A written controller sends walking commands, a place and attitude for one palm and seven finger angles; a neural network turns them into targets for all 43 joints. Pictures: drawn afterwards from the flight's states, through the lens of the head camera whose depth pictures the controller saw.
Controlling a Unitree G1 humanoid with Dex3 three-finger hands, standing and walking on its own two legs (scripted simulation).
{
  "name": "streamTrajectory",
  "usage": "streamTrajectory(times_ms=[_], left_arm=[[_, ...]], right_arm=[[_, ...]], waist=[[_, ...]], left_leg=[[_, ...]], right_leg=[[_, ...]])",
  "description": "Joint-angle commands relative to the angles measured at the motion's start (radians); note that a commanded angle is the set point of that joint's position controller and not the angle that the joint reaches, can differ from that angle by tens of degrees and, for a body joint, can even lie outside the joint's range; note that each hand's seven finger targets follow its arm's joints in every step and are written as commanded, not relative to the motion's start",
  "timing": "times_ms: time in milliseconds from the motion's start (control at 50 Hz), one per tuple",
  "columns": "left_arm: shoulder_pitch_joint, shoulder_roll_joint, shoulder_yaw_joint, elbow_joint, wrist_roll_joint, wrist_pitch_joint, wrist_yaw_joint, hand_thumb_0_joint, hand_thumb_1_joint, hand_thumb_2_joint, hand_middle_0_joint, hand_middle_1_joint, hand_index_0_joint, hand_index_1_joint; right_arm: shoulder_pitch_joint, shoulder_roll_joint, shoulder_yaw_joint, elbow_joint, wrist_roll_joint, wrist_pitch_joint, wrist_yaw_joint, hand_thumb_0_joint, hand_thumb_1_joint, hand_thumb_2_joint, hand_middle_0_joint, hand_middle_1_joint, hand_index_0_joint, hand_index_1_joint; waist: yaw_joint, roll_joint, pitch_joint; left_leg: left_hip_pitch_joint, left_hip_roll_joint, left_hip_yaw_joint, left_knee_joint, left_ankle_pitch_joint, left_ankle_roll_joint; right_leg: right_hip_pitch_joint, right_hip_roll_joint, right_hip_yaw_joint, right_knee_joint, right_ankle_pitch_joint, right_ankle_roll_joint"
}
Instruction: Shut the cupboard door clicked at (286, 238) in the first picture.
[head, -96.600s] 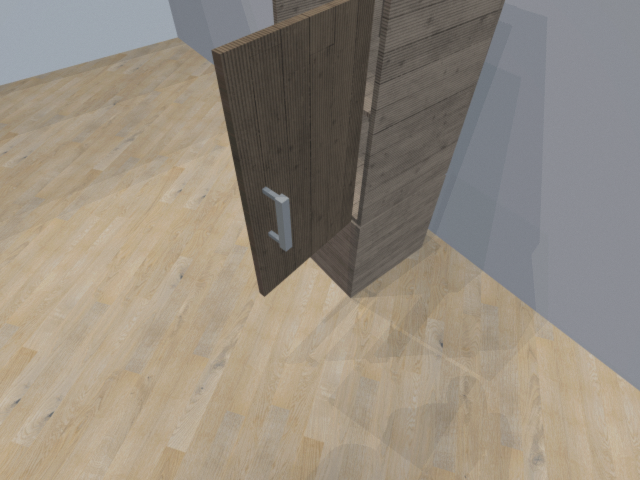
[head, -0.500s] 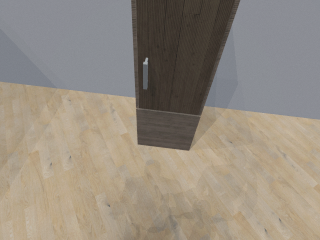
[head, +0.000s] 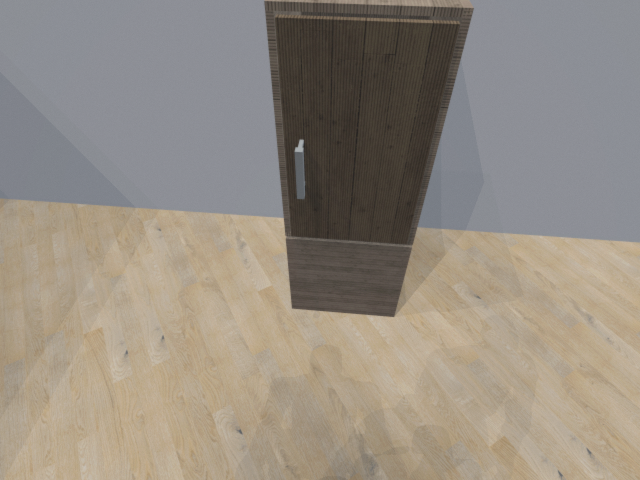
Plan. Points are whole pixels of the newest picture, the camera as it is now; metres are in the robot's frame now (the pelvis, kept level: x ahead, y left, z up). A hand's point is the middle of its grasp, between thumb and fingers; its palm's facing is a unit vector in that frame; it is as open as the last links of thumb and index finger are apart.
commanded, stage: let the arm hang, fingers relaxed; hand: left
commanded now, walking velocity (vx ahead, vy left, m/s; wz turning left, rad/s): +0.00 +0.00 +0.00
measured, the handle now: (301, 169) +0.81 +0.09 -0.09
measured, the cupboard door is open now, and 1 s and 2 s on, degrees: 0 0 0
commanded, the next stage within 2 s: look to check the result in 0.28 s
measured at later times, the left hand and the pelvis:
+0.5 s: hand out of the picture -0.01 +0.17 -0.18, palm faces +0.04 -0.98 -0.19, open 7.4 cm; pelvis +0.01 +0.00 +0.00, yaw +0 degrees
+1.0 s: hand out of the picture +0.02 +0.16 -0.17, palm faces +0.03 -0.98 -0.19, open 7.4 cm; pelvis +0.02 -0.01 +0.00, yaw +0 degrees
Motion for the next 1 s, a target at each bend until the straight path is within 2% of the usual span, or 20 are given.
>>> streamTrajectory(times_ms=[0, 160, 300, 380, 440, 480, 560, 640, 740, 840, 980], left_arm=[[0.06, 0.098, 0.02, -0.023, 0.006, -0.013, 0.009, 0.0, 0.9, 0.9, -0.2, -0.3, -0.2, -0.3], [0.06, 0.081, 0.024, -0.028, 0.006, -0.016, 0.011, 0.0, 0.9, 0.9, -0.2, -0.3, -0.2, -0.3], [0.059, 0.079, 0.026, -0.029, 0.005, -0.02, 0.011, 0.0, 0.9, 0.9, -0.2, -0.3, -0.2, -0.3], [0.057, 0.091, 0.028, -0.03, 0.004, -0.023, 0.011, 0.0, 0.9, 0.9, -0.2, -0.3, -0.2, -0.3], [0.046, 0.089, 0.026, -0.028, 0.003, -0.02, 0.011, 0.0, 0.9, 0.9, -0.2, -0.3, -0.2, -0.3], [0.048, 0.102, 0.027, -0.031, 0.004, -0.022, 0.011, 0.0, 0.9, 0.9, -0.2, -0.3, -0.2, -0.3], [0.038, 0.102, 0.025, -0.031, 0.003, -0.022, 0.011, 0.0, 0.9, 0.9, -0.2, -0.3, -0.2, -0.3], [0.033, 0.111, 0.026, -0.033, 0.003, -0.026, 0.011, 0.0, 0.9, 0.9, -0.2, -0.3, -0.2, -0.3], [0.024, 0.115, 0.024, -0.03, 0.002, -0.026, 0.011, 0.0, 0.9, 0.9, -0.2, -0.3, -0.2, -0.3], [0.015, 0.124, 0.025, -0.031, 0.002, -0.03, 0.01, 0.0, 0.9, 0.9, -0.2, -0.3, -0.2, -0.3], [0.005, 0.138, 0.026, -0.03, 0.003, -0.03, 0.009, 0.0, 0.9, 0.9, -0.2, -0.3, -0.2, -0.3]], right_arm=[[0.069, -0.09, -0.025, -0.022, -0.003, -0.015, -0.007, 0.0, -0.9, -0.9, 0.2, 0.3, 0.2, 0.3], [0.081, -0.08, -0.026, -0.023, -0.003, -0.022, -0.01, 0.0, -0.9, -0.9, 0.2, 0.3, 0.2, 0.3], [0.083, -0.082, -0.028, -0.027, -0.002, -0.024, -0.011, 0.0, -0.9, -0.9, 0.2, 0.3, 0.2, 0.3], [0.081, -0.094, -0.029, -0.029, 0.001, -0.025, -0.011, 0.0, -0.9, -0.9, 0.2, 0.3, 0.2, 0.3], [0.075, -0.088, -0.027, -0.023, 0.0, -0.023, -0.01, 0.0, -0.9, -0.9, 0.2, 0.3, 0.2, 0.3], [0.07, -0.101, -0.028, -0.027, 0.001, -0.022, -0.009, 0.0, -0.9, -0.9, 0.2, 0.3, 0.2, 0.3], [0.063, -0.1, -0.028, -0.025, -0.001, -0.021, -0.008, 0.0, -0.9, -0.9, 0.2, 0.3, 0.2, 0.3], [0.048, -0.108, -0.027, -0.023, 0.001, -0.026, -0.008, 0.0, -0.9, -0.9, 0.2, 0.3, 0.2, 0.3], [0.028, -0.112, -0.024, -0.022, 0.0, -0.024, -0.008, 0.0, -0.9, -0.9, 0.2, 0.3, 0.2, 0.3], [0.015, -0.123, -0.025, -0.021, 0.0, -0.028, -0.009, 0.0, -0.9, -0.9, 0.2, 0.3, 0.2, 0.3], [-0.001, -0.138, -0.025, -0.023, 0.003, -0.026, -0.008, 0.0, -0.9, -0.9, 0.2, 0.3, 0.2, 0.3]], waist=[[-0.003, -0.015, 0.107], [-0.003, 0.013, 0.099], [-0.003, 0.001, 0.078], [0.0, -0.011, 0.07], [-0.004, -0.007, 0.082], [-0.002, -0.028, 0.082], [-0.007, -0.021, 0.085], [-0.004, -0.028, 0.051], [-0.004, -0.019, 0.077], [-0.003, -0.01, 0.048], [-0.001, -0.013, 0.073]], left_leg=[[-0.016, 0.085, -0.109, -0.112, -0.134, 0.014], [-0.032, 0.084, -0.114, -0.117, -0.125, 0.013], [-0.011, 0.086, -0.109, -0.103, -0.082, 0.014], [0.008, 0.086, -0.103, -0.091, -0.036, 0.015], [0.005, 0.087, -0.105, -0.098, -0.054, 0.013], [0.012, 0.085, -0.102, -0.09, -0.043, 0.013], [0.017, 0.086, -0.101, -0.093, -0.05, 0.011], [0.041, 0.089, -0.098, -0.082, 0.019, 0.012], [0.043, 0.088, -0.098, -0.09, 0.009, 0.009], [0.063, 0.093, -0.095, -0.088, 0.054, 0.009], [0.063, 0.093, -0.096, -0.097, 0.043, 0.006]], right_leg=[[-0.132, -0.087, 0.097, -0.112, -0.091, -0.03], [-0.109, -0.084, 0.094, -0.093, -0.048, -0.031], [-0.096, -0.088, 0.092, -0.094, -0.022, -0.031], [-0.088, -0.091, 0.092, -0.095, 0.002, -0.032], [-0.093, -0.091, 0.093, -0.098, -0.012, -0.031], [-0.095, -0.09, 0.097, -0.102, -0.013, -0.032], [-0.101, -0.093, 0.1, -0.109, -0.023, -0.031], [-0.07, -0.097, 0.099, -0.104, 0.035, -0.03], [-0.078, -0.098, 0.102, -0.119, 0.023, -0.03], [-0.051, -0.101, 0.1, -0.117, 0.073, -0.029], [-0.056, -0.099, 0.103, -0.132, 0.057, -0.03]])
